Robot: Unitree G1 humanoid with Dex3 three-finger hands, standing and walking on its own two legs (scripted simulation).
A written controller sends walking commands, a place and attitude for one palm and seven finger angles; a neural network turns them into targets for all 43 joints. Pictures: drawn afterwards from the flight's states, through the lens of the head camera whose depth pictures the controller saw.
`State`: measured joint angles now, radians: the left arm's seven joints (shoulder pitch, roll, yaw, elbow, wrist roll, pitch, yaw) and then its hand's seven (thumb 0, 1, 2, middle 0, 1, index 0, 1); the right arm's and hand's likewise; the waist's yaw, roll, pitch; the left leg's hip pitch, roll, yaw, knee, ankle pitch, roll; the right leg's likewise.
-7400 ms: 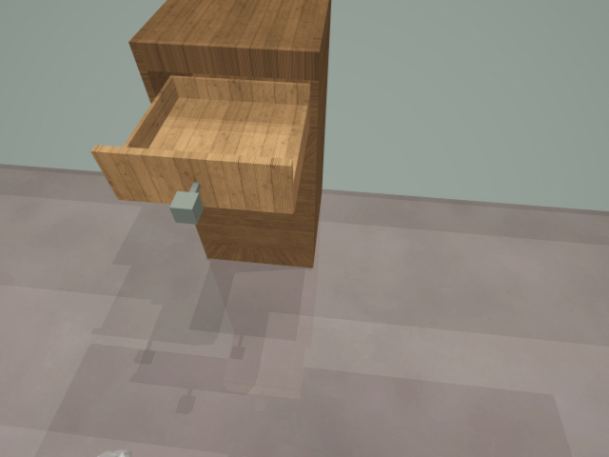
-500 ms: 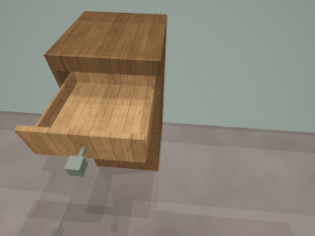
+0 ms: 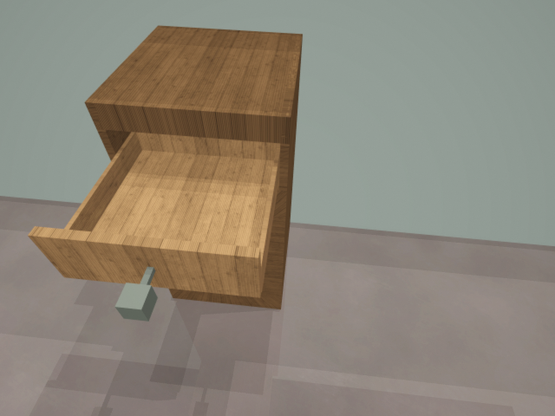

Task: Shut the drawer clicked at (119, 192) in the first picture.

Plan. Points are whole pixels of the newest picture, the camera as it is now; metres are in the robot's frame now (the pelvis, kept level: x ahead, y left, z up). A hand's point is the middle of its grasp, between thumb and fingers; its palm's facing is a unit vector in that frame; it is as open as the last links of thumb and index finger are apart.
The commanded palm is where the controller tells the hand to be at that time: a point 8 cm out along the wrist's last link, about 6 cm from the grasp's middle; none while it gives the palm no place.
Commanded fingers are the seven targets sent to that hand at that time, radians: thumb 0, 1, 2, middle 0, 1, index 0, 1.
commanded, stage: look again from close up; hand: left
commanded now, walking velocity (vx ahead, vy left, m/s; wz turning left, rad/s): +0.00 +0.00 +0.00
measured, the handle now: (142, 290) +0.32 +0.25 -0.04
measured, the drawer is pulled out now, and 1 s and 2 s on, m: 0.30 0.30 0.30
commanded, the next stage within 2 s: raise the hand and make a fist in 0.04 s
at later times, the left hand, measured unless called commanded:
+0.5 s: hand (182, 387) +0.16 +0.14 -0.01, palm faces -0.10 -0.99 +0.02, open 6.3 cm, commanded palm +0.10 +0.23 -0.04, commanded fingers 0.00 0.90 0.90 -0.58 -0.71 -0.58 -0.71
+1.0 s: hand (137, 399) +0.15 +0.19 +0.00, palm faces -0.03 -1.00 -0.06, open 3.8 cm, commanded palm +0.10 +0.25 +0.00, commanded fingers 0.00 0.90 0.90 -1.08 -1.25 -1.08 -1.25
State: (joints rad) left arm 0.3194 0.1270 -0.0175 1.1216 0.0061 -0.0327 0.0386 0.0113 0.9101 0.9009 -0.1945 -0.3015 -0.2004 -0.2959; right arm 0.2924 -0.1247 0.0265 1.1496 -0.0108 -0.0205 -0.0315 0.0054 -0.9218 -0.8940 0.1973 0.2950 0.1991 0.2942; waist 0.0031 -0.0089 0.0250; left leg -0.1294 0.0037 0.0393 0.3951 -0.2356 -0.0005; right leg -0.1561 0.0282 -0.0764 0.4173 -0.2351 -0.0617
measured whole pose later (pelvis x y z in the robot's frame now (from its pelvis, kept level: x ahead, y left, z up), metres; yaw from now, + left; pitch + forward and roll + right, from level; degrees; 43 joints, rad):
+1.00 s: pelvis -0.04 +0.02 -0.07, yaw +1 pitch +9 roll -1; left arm 0.55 0.24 0.12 -0.18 -0.25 -0.29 -0.24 0.02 0.90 0.90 -0.88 -1.05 -0.89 -1.04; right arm 0.29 -0.18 0.03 0.54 0.04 -0.21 -0.05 0.01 -0.90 -0.89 0.20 0.30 0.21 0.30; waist -0.02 0.03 -0.11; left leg -0.72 0.01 0.01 1.02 -0.46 0.02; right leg -0.71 0.00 -0.12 0.98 -0.43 -0.05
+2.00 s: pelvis -0.01 +0.02 -0.04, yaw +2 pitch +4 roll -1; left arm 0.60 0.27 0.22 -0.25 -0.30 -0.24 -0.31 0.02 0.90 0.90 -1.39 -1.60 -1.40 -1.60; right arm 0.25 -0.24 0.02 0.58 0.06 -0.34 -0.05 0.01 -0.91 -0.89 0.20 0.30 0.20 0.30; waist 0.01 0.04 -0.08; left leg -0.47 0.00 0.00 0.82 -0.42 0.03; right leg -0.45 0.01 -0.11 0.77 -0.39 -0.04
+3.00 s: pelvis -0.03 +0.02 -0.07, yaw +1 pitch +13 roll -2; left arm 0.28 0.27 0.22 0.11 -0.29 -0.38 -0.34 0.02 0.90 0.90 -1.39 -1.60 -1.40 -1.60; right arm 0.23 -0.25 0.02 0.56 0.03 -0.26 -0.04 0.01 -0.91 -0.89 0.20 0.30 0.20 0.30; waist -0.03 0.02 -0.11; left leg -0.79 0.00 0.00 1.05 -0.48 0.03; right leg -0.77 0.00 -0.12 1.00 -0.46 -0.05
